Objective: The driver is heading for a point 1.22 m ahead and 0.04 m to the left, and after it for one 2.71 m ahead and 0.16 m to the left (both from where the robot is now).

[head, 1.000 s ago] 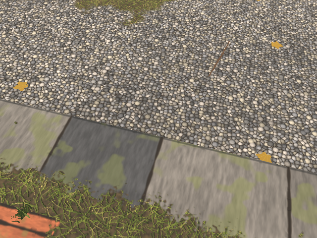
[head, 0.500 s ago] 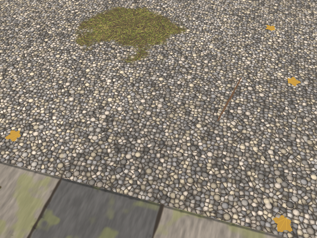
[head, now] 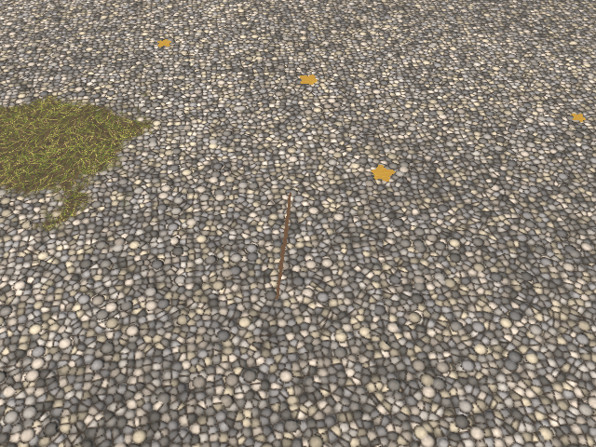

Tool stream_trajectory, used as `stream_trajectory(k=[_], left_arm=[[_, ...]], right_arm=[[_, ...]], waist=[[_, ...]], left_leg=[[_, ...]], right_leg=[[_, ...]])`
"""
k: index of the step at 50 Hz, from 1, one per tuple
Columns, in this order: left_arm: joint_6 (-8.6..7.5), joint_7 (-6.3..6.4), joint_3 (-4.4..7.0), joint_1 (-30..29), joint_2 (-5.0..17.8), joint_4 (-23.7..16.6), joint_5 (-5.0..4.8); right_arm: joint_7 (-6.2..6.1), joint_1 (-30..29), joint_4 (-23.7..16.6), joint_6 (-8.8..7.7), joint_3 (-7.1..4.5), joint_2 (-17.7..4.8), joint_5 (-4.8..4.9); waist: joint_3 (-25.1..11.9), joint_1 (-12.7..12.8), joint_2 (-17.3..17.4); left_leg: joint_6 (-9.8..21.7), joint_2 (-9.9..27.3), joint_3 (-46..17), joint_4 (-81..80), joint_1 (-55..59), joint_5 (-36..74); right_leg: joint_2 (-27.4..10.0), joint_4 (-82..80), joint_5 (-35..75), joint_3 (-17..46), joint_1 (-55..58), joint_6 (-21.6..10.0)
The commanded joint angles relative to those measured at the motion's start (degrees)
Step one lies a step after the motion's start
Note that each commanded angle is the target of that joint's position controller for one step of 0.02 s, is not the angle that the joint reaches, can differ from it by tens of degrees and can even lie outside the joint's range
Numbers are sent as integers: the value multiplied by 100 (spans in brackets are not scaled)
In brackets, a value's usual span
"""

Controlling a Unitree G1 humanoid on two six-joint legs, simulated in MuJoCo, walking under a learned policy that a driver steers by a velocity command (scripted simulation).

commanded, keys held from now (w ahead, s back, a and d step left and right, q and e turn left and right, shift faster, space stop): w+e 0.08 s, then w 0.26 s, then w+q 0.66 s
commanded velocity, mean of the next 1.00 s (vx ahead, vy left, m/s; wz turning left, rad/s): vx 0.50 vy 0.00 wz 0.08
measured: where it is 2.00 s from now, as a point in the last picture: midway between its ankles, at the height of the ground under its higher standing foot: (261, 282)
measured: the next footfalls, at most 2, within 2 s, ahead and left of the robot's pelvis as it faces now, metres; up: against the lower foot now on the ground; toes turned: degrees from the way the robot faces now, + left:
right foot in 0.24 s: +0.26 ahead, -0.17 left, +0.00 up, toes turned -10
left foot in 0.82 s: +0.64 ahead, +0.09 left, -0.18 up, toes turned +6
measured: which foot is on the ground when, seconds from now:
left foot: down 0.00-0.28, up 0.30-0.80, down 0.82-1.00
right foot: up 0.00-0.22, down 0.24-0.82, up 0.84-1.00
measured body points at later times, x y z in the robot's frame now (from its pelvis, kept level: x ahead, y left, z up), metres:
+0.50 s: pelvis +0.26 -0.08 -0.02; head +0.27 -0.08 +0.43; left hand +0.25 +0.17 -0.16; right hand +0.38 -0.32 -0.14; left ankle +0.35 +0.06 -0.68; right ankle +0.22 -0.17 -0.75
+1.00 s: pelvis +0.58 -0.01 -0.21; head +0.61 -0.01 +0.24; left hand +0.63 +0.26 -0.33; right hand +0.69 -0.25 -0.34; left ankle +0.60 +0.08 -0.93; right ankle +0.58 -0.18 -0.79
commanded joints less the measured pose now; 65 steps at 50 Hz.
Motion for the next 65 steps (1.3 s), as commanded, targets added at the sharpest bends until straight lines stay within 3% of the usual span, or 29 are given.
stream_trajectory(k=[1, 8, 10, 11, 12, 13, 14, 15, 16, 17, 21, 24, 28, 32, 33, 34, 35, 38, 41, 42, 44, 46, 47, 49, 52, 56, 60, 62, 65], left_arm=[[-2, -112, -145, -311, -123, -360, -52], [36, -28, -35, -550, 204, -642, 11], [-47, 52, 79, -405, 470, -672, 42], [-77, 33, 175, -629, 614, -763, -72], [-116, 73, 203, -466, 601, -698, -184], [-186, 223, 383, 392, 906, -508, -205], [-150, 346, 454, 1567, 1191, -286, -201], [-153, 343, 394, 2714, 1023, -60, -60], [-240, 377, 514, 2742, 1066, 190, 29], [-248, 357, 480, 2180, 916, 184, -118], [-149, 338, 37, 840, -146, -57, -148], [-153, 497, 9, 900, -71, 11, 189], [-234, 595, -237, 1441, -142, 140, 205], [-220, 418, -397, 2030, -97, 427, 187], [-223, 451, -405, 2375, -22, 600, 174], [-40, 741, 37, 2010, 701, 630, -718], [59, 851, 51, 2152, 728, 642, -685], [246, 879, 76, 2369, 240, 649, -539], [80, 701, 188, 1678, 371, 664, -492], [-63, 597, 112, 1705, -75, 527, -367], [-294, 489, 93, 1414, 434, -220, -575], [-340, 694, 4, 461, 69, -660, -734], [-300, 774, 45, 638, 209, -750, -792], [-57, 819, 170, 641, 343, -669, -385], [-76, 743, 147, 41, 166, -849, -279], [-35, 600, 177, -454, 248, -965, -495], [-120, 528, 354, -55, 532, -915, -393], [-132, 463, 640, 1606, 1389, -445, -344], [-106, 491, 421, 792, 685, -677, -356]], right_arm=[[61, 62, -133, -143, -161, -579, -105], [336, 58, 122, -142, -90, -732, -302], [292, -260, 6, -136, -203, -1036, -221], [293, -55, 137, -71, -280, -1261, 69], [298, 685, 386, -14, -225, -1227, -58], [344, 1151, 520, -19, -166, -932, -306], [472, 1910, 477, -77, 130, -19, -552], [650, 762, 82, -180, 47, -382, -149], [650, -781, -309, -201, -33, -506, 175], [526, -1048, -379, -196, -75, -672, 150], [407, -300, -177, 72, 40, -86, -183], [694, -79, -153, 165, 127, 145, -348], [617, -897, -424, 164, 64, -103, -259], [600, -1462, -737, 310, 9, -356, -329], [561, -1795, -829, 327, 12, -352, -283], [597, -2620, -1059, 335, -166, -405, 990], [645, -2697, -1127, 334, -113, -303, 1078], [859, -2793, -989, 355, -86, -44, 740], [657, 261, 91, 450, -505, -787, 582], [545, 1003, 379, 442, -587, -1398, 452], [418, 1063, 84, 437, -563, -1156, 487], [207, 487, 56, 496, -547, -1072, 401], [178, -116, -183, 371, -526, -1184, 295], [169, -1280, -578, 297, -421, -866, 346], [6, -1359, -693, 275, -526, -1047, 420], [5, -485, -379, 340, -547, -831, 564], [75, -227, -391, 405, -475, -526, 495], [127, 335, -550, 225, -354, -129, 554], [111, -953, -706, 181, -484, -656, 458]], waist=[[266, 92, 475], [546, 493, 701], [478, 619, 526], [496, 570, 346], [305, 432, 503], [-341, 548, 148], [-1938, 694, -1160], [-2049, 1408, -949], [-318, 1711, -555], [170, 1407, -376], [368, 258, 62], [268, 297, 67], [178, 683, -170], [1058, 793, 48], [1192, 999, 25], [1449, 1177, 33], [1290, 1174, 188], [1122, 1394, 133], [-316, -146, 540], [-556, -338, 1957], [-2178, -597, 1352], [-1671, -271, 196], [-1369, 219, 409], [-2, 806, -47], [-131, 679, 512], [-237, 355, 583], [-254, 616, 470], [-1151, 795, -2270], [32, 785, -411]], left_leg=[[1210, 1646, -471, -668, 116, 2062], [834, 1797, -24, -81, -189, 2111], [690, 1781, 150, 409, 245, 2547], [691, 1566, 414, 838, 370, 2592], [655, 1474, 487, 1521, -47, 3338], [337, 1247, 610, 3001, -864, 2876], [-269, 607, 386, 4862, -2650, -794], [-216, -140, -451, 6176, -3856, -2981], [14, 104, -1114, 6595, -4875, -2652], [46, 453, -1185, 6751, -4676, -2189], [209, 836, -1328, 5751, -3130, -1097], [294, 848, -1291, 5434, -3282, 875], [94, 758, -1005, 3041, -2773, 4140], [180, 862, -1069, 2667, -3251, 3424], [187, 937, -1126, 2357, -3622, 3363], [153, 469, -1751, 2493, -4168, 2976], [130, 495, -1760, 2347, -4607, 2977], [118, 644, -1172, 1419, -4034, 2820], [647, 290, -700, 1076, 792, 3795], [1019, 780, -1078, 2326, 2708, 6253], [2110, 1709, -3039, 2549, 3948, 3991], [2028, 2106, -4802, 791, 2398, -564], [2200, 2492, -5475, 681, 1467, -945], [1816, 1806, -4024, 571, -1517, 722], [1382, 613, -2356, 518, -2922, 1380], [1189, 881, -2644, 801, -1715, 340], [709, 471, -2640, 1994, -1531, -409], [133, -615, -1480, 5514, -4000, -2370], [251, 105, -1619, 5982, -4786, -1254]], right_leg=[[-217, -737, 841, -50, -384, 3], [-69, -384, 1347, 237, 534, -352], [152, -795, 400, -2, 721, -435], [541, -1942, -229, -685, 1178, -433], [842, -1983, 374, -875, 2433, -552], [750, -1475, 1455, -403, 4001, -996], [-588, -1644, 2530, 1744, 6664, -2466], [-1346, -3093, 1170, 3742, 6971, -2651], [-1177, -3451, 779, 3207, 5811, -2004], [-1205, -3466, 504, 2721, 4567, -1841], [-1029, -3808, 445, 1337, 1455, -1637], [-694, -3447, -77, 656, 1041, -1459], [-224, -2592, -888, -118, 1072, -1092], [-942, -2169, -1607, 460, 1583, -1168], [-1057, -1963, -1739, 586, 2188, -1101], [-1062, -1458, -1039, 711, 2188, -984], [-1158, -1002, -679, 554, 2892, -880], [-1119, -314, -55, 226, 3227, -647], [-578, 3145, 754, -585, 1147, -198], [373, 6302, -3887, -1044, -928, 308], [-23, 5791, -3265, 333, -2372, 288], [-105, 5350, -1717, 316, -2797, 237], [-201, 4364, -1004, 662, -2664, 189], [-479, 2219, -771, 685, -1075, 566], [-95, -512, 688, 215, 1165, 673], [148, -1665, 1009, 241, 1255, 479], [201, -2238, 351, 116, 2298, -91], [-1756, -3532, -1387, 4052, 4821, -1414], [-1360, -3793, -1384, 3056, 3709, -1134]])
Velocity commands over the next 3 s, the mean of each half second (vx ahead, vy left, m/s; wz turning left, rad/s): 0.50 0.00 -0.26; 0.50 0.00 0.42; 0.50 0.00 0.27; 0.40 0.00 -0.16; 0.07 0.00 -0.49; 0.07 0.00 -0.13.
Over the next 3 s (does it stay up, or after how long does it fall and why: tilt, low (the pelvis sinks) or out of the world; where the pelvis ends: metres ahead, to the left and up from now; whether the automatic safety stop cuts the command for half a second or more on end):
stays up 1.20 0.12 -0.20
